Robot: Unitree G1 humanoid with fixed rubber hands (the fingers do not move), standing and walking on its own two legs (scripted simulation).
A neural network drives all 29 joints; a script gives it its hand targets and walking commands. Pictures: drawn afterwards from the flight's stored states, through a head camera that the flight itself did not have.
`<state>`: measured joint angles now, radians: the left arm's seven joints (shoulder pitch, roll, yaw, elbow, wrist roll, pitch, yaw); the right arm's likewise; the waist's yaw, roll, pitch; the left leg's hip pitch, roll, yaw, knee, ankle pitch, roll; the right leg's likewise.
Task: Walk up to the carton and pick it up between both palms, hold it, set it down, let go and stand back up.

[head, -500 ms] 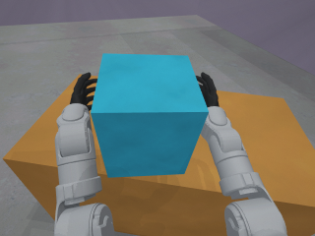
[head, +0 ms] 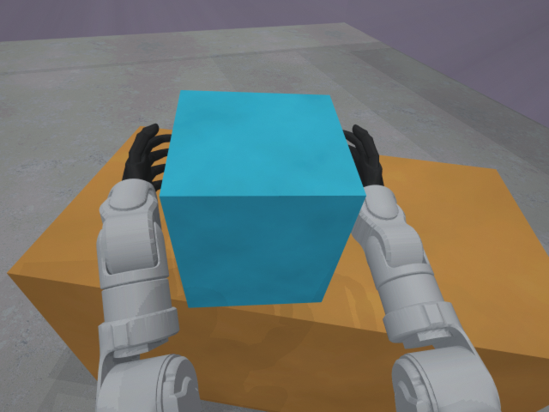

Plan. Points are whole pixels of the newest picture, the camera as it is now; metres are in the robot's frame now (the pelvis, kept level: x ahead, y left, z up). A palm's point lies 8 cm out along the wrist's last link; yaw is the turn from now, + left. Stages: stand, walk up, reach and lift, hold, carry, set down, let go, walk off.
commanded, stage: hold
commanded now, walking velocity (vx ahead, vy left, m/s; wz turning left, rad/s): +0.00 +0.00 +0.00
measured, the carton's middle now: (256, 204) +0.38 +0.01 +0.14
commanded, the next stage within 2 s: none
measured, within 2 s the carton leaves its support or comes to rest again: neither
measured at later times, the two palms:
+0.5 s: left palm (146, 182) +0.36 +0.16 +0.20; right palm (371, 184) +0.36 -0.14 +0.19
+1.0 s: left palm (142, 183) +0.36 +0.16 +0.20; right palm (367, 183) +0.36 -0.14 +0.19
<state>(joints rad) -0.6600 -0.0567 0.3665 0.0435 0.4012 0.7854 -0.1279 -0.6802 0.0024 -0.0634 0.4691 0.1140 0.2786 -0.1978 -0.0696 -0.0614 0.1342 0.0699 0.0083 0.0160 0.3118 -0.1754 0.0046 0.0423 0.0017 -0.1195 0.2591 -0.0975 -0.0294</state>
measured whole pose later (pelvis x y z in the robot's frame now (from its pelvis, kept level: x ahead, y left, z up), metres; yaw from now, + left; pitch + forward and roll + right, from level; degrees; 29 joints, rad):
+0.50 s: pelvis +0.00 +0.00 +0.00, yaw +0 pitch -12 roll +0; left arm -0.64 -0.06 0.35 0.02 0.39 0.78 -0.13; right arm -0.66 0.00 -0.05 0.44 0.13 0.28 -0.21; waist -0.09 -0.06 0.13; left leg 0.08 0.01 0.02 0.31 -0.18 0.01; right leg 0.05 0.00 -0.12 0.25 -0.10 -0.03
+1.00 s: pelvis +0.00 +0.00 +0.00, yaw +0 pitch -12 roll -1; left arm -0.64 -0.05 0.36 0.04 0.39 0.78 -0.13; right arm -0.67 0.00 -0.05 0.46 0.13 0.28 -0.21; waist -0.08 -0.06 0.13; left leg 0.07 0.01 0.01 0.32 -0.18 0.00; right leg 0.05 0.00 -0.12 0.25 -0.10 -0.03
